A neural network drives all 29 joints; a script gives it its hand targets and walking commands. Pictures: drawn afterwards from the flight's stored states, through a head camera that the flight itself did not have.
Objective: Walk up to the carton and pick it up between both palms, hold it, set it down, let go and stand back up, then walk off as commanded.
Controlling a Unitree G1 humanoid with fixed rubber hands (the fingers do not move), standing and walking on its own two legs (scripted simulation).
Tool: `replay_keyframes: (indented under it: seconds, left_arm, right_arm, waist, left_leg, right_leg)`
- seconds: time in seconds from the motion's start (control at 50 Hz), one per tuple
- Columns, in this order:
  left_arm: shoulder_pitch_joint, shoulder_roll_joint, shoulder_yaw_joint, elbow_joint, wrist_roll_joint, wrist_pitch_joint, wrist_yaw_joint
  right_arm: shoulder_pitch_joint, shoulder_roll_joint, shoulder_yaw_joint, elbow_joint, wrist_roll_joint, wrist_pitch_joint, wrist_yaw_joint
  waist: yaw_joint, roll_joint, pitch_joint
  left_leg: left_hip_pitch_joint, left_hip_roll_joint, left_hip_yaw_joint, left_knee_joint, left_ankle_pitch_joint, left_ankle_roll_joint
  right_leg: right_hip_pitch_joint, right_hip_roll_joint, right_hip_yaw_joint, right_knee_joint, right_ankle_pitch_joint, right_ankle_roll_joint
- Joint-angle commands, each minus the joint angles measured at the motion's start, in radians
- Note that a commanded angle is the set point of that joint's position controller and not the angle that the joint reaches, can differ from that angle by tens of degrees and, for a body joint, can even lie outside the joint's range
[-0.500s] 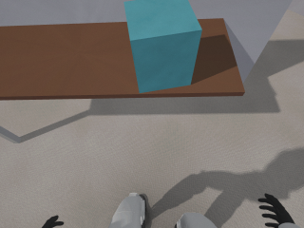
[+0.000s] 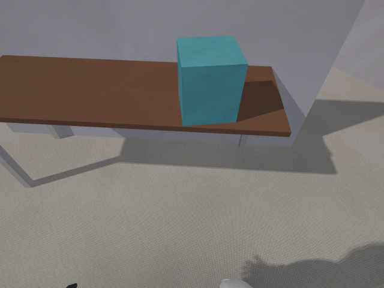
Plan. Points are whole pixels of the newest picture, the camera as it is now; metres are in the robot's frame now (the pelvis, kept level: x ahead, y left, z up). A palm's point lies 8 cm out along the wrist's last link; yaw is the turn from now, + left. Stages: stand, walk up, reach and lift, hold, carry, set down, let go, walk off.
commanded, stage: walk off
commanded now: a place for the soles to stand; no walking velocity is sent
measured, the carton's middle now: (207, 81) +0.81 -0.06 -0.03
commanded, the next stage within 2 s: stand in 0.52 s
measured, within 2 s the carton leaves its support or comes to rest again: neither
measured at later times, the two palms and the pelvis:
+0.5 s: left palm out of the picture +0.03 +0.33 -0.09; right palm out of the picture +0.08 -0.29 -0.12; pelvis -0.01 +0.01 +0.00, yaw +0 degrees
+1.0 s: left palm out of the picture +0.08 +0.32 -0.11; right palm out of the picture +0.11 -0.27 -0.10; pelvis +0.02 +0.03 +0.01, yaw -2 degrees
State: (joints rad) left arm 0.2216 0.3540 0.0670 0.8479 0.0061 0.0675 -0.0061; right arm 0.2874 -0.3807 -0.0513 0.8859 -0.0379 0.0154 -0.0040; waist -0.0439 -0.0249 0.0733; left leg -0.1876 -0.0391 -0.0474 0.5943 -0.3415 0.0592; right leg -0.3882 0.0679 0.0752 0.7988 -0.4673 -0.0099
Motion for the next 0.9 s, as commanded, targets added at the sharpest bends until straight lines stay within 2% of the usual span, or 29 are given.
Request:
replay_keyframes:
  seconds: [0.0, 0.06, 0.08, 0.16, 0.18, 0.2, 0.22, 0.24, 0.26, 0.28, 0.32, 0.34, 0.4, 0.44, 0.46, 0.48, 0.5, 0.52, 0.54, 0.56, 0.62, 0.64, 0.7, 0.72, 0.76, 0.78, 0.8, 0.82, 0.88]
  left_arm:
    - [0.031, 0.184, 0.054, -0.016, -0.013, -0.058, 0.009]
    - [0.014, 0.194, 0.044, -0.004, -0.013, -0.075, 0.012]
    - [0.007, 0.185, 0.040, 0.004, -0.013, -0.094, 0.018]
    - [0.093, 0.169, 0.042, 0.043, -0.006, -0.121, 0.034]
    - [0.112, 0.190, 0.049, 0.049, -0.001, -0.132, 0.038]
    - [0.121, 0.230, 0.055, 0.047, 0.018, -0.143, 0.042]
    - [0.090, 0.289, 0.066, 0.033, 0.022, -0.142, 0.040]
    - [0.060, 0.363, 0.080, 0.047, 0.039, -0.146, 0.045]
    - [0.093, 0.361, 0.069, 0.041, 0.029, -0.149, 0.046]
    - [0.067, 0.321, 0.049, 0.037, 0.024, -0.156, 0.045]
    - [0.039, 0.267, 0.039, 0.042, 0.022, -0.157, 0.045]
    - [0.081, 0.272, 0.052, 0.048, 0.025, -0.160, 0.036]
    - [0.090, 0.270, 0.038, 0.027, 0.024, -0.139, 0.043]
    - [-0.003, 0.275, 0.037, 0.007, 0.023, -0.130, 0.039]
    - [-0.033, 0.260, 0.031, 0.017, 0.014, -0.121, 0.036]
    - [-0.059, 0.219, 0.014, -0.001, -0.008, -0.113, 0.033]
    - [-0.058, 0.185, 0.007, 0.001, -0.014, -0.109, 0.031]
    - [-0.020, 0.172, 0.016, 0.028, -0.024, -0.092, 0.033]
    - [0.014, 0.234, 0.034, 0.040, -0.026, -0.082, 0.041]
    - [0.057, 0.244, 0.041, 0.049, -0.019, -0.088, 0.034]
    - [0.107, 0.220, 0.024, 0.104, -0.016, -0.092, 0.019]
    - [0.048, 0.181, 0.023, 0.096, -0.012, -0.087, 0.016]
    - [0.014, 0.182, 0.024, 0.089, -0.007, -0.091, 0.015]
    - [0.020, 0.189, 0.034, 0.087, -0.003, -0.091, 0.019]
    - [-0.034, 0.221, 0.046, 0.066, 0.010, -0.093, 0.016]
    - [-0.057, 0.242, 0.037, 0.068, 0.013, -0.098, 0.011]
    - [-0.055, 0.227, 0.032, 0.080, 0.011, -0.090, 0.002]
    - [-0.061, 0.224, 0.030, 0.081, 0.018, -0.092, 0.003]
    - [-0.044, 0.193, 0.016, 0.108, 0.000, -0.098, 0.002]
  right_arm:
    - [-0.215, -0.170, -0.023, -0.075, 0.004, -0.053, -0.012]
    - [-0.130, -0.183, -0.033, -0.063, -0.005, -0.043, 0.001]
    - [-0.144, -0.183, -0.030, -0.068, -0.007, -0.036, 0.008]
    - [-0.134, -0.175, -0.044, -0.083, 0.011, -0.007, 0.023]
    - [-0.107, -0.144, -0.038, -0.079, 0.018, -0.002, 0.025]
    - [-0.091, -0.113, -0.035, -0.090, 0.030, -0.003, 0.020]
    - [-0.119, -0.107, -0.031, -0.085, 0.033, -0.005, 0.023]
    - [-0.158, -0.170, -0.049, -0.073, 0.027, 0.000, 0.021]
    - [-0.164, -0.180, -0.053, -0.074, 0.020, -0.006, 0.018]
    - [-0.145, -0.187, -0.049, -0.060, 0.022, -0.010, 0.018]
    - [-0.111, -0.164, -0.042, -0.037, 0.038, -0.014, 0.023]
    - [-0.119, -0.171, -0.051, -0.049, 0.032, -0.014, 0.026]
    - [-0.172, -0.167, -0.047, -0.068, 0.024, -0.013, 0.031]
    - [-0.137, -0.149, -0.047, -0.052, 0.018, -0.014, 0.035]
    - [-0.107, -0.156, -0.059, -0.035, 0.015, -0.016, 0.028]
    - [-0.055, -0.181, -0.060, -0.027, 0.012, -0.027, 0.026]
    - [-0.038, -0.237, -0.070, -0.016, 0.003, -0.041, 0.021]
    - [-0.102, -0.263, -0.063, -0.033, 0.010, -0.045, 0.010]
    - [-0.137, -0.287, -0.061, -0.046, 0.009, -0.038, 0.017]
    - [-0.200, -0.312, -0.061, -0.045, 0.003, -0.039, 0.020]
    - [-0.277, -0.227, -0.044, -0.037, 0.003, -0.045, 0.008]
    - [-0.238, -0.195, -0.035, -0.019, 0.012, -0.050, -0.001]
    - [-0.228, -0.211, -0.032, 0.000, 0.028, -0.038, 0.005]
    - [-0.238, -0.202, -0.027, -0.011, 0.030, -0.035, 0.000]
    - [-0.200, -0.185, -0.026, -0.005, 0.041, -0.027, 0.003]
    - [-0.238, -0.169, -0.014, 0.003, 0.045, -0.029, 0.005]
    - [-0.249, -0.165, -0.025, 0.015, 0.041, -0.024, 0.002]
    - [-0.239, -0.176, -0.035, 0.005, 0.046, -0.026, 0.009]
    - [-0.249, -0.184, -0.020, 0.044, 0.046, -0.040, 0.004]
  waist:
    - [0.061, 0.146, 0.065]
    - [-0.006, 0.258, 0.029]
    - [-0.001, 0.285, 0.032]
    - [0.032, 0.247, -0.079]
    - [0.036, 0.171, -0.116]
    - [0.035, 0.031, -0.132]
    - [0.041, -0.080, -0.085]
    - [0.057, -0.084, 0.012]
    - [0.059, -0.037, 0.016]
    - [0.036, -0.031, 0.024]
    - [0.024, -0.152, -0.003]
    - [0.042, -0.219, -0.012]
    - [0.069, -0.171, 0.006]
    - [0.029, -0.235, 0.005]
    - [-0.001, -0.199, -0.039]
    - [-0.028, -0.085, -0.071]
    - [-0.039, 0.136, -0.112]
    - [0.013, 0.119, -0.136]
    - [0.017, 0.103, -0.096]
    - [0.039, 0.144, -0.043]
    - [0.075, 0.187, -0.063]
    - [0.055, 0.146, -0.060]
    - [0.052, 0.199, -0.113]
    - [0.061, 0.211, -0.080]
    - [0.044, 0.100, -0.035]
    - [0.036, 0.121, -0.042]
    - [0.039, 0.064, -0.041]
    - [0.030, 0.006, -0.031]
    - [0.032, 0.051, -0.076]
  left_leg:
    - [-0.159, 0.217, -0.220, -0.312, -0.080, 0.129]
    - [-0.050, 0.177, -0.198, -0.304, -0.158, 0.118]
    - [-0.054, 0.201, -0.175, -0.281, -0.048, 0.141]
    - [-0.017, 0.131, -0.069, -0.132, -0.024, 0.054]
    - [-0.074, 0.127, -0.078, -0.033, 0.083, 0.038]
    - [-0.166, 0.079, -0.041, 0.089, 0.056, 0.015]
    - [-0.286, 0.013, 0.020, 0.176, -0.137, -0.038]
    - [-0.327, 0.034, -0.074, 0.288, -0.214, -0.034]
    - [-0.325, 0.054, -0.087, 0.317, -0.231, -0.035]
    - [-0.288, 0.079, -0.058, 0.277, -0.215, -0.032]
    - [-0.276, 0.061, -0.017, 0.214, -0.172, -0.045]
    - [-0.339, 0.041, 0.020, 0.243, -0.163, -0.045]
    - [-0.218, 0.078, 0.016, 0.136, -0.118, -0.047]
    - [-0.113, 0.062, 0.048, -0.021, -0.042, -0.034]
    - [0.009, 0.061, 0.050, -0.131, 0.066, -0.039]
    - [0.128, 0.092, -0.002, -0.196, 0.207, -0.020]
    - [0.201, 0.232, -0.250, -0.303, 0.324, 0.009]
    - [0.133, 0.364, -0.446, -0.304, 0.262, 0.080]
    - [-0.061, 0.372, -0.439, -0.332, -0.066, 0.159]
    - [-0.177, 0.376, -0.407, -0.348, -0.196, 0.182]
    - [-0.019, 0.245, -0.164, -0.223, 0.052, 0.103]
    - [0.023, 0.234, -0.140, -0.187, 0.193, 0.098]
    - [-0.003, 0.199, -0.085, -0.125, 0.298, 0.040]
    - [-0.131, 0.214, -0.088, -0.146, 0.159, 0.045]
    - [-0.208, 0.208, -0.103, -0.188, 0.042, 0.017]
    - [-0.125, 0.154, -0.074, -0.195, -0.035, -0.005]
    - [-0.030, 0.114, -0.057, -0.174, -0.104, -0.009]
    - [0.009, 0.110, -0.056, -0.151, -0.086, -0.016]
    - [0.022, 0.159, -0.064, -0.188, 0.100, -0.018]
  right_leg:
    - [-0.037, 0.010, 0.086, 0.181, 0.075, 0.008]
    - [0.011, -0.008, 0.018, 0.010, 0.025, 0.022]
    - [0.023, -0.040, -0.015, -0.091, -0.002, 0.019]
    - [0.225, -0.022, -0.118, -0.436, 0.195, 0.007]
    - [0.336, -0.083, -0.014, -0.479, 0.212, -0.005]
    - [0.351, -0.200, 0.198, -0.506, 0.176, -0.049]
    - [0.349, -0.361, 0.429, -0.603, 0.003, -0.131]
    - [0.255, -0.452, 0.476, -0.563, 0.037, -0.228]
    - [0.254, -0.453, 0.462, -0.520, 0.132, -0.247]
    - [0.256, -0.417, 0.346, -0.477, 0.289, -0.217]
    - [0.337, -0.329, 0.141, -0.434, 0.557, -0.151]
    - [0.418, -0.319, 0.170, -0.445, 0.555, -0.155]
    - [0.281, -0.309, 0.140, -0.405, 0.624, -0.151]
    - [0.234, -0.248, 0.039, -0.343, 0.670, -0.135]
    - [0.190, -0.236, 0.021, -0.284, 0.686, -0.112]
    - [0.088, -0.188, -0.007, -0.190, 0.506, -0.057]
    - [-0.016, -0.087, -0.066, 0.025, 0.236, -0.005]
    - [-0.022, -0.011, -0.023, 0.058, -0.090, 0.005]
    - [0.087, -0.036, 0.005, 0.075, -0.185, -0.018]
    - [0.151, -0.076, -0.031, 0.025, -0.185, -0.021]
    - [0.060, -0.072, -0.048, -0.089, 0.025, -0.020]
    - [0.062, -0.073, -0.059, -0.153, 0.080, -0.016]
    - [0.210, -0.074, -0.075, -0.344, 0.297, -0.015]
    - [0.255, -0.086, -0.055, -0.338, 0.278, -0.026]
    - [0.264, -0.149, 0.058, -0.381, 0.216, -0.062]
    - [0.176, -0.199, 0.122, -0.426, 0.154, -0.089]
    - [0.061, -0.203, 0.123, -0.450, 0.095, -0.097]
    - [0.044, -0.205, 0.114, -0.466, 0.130, -0.090]
    - [0.157, -0.179, 0.072, -0.440, 0.321, -0.045]
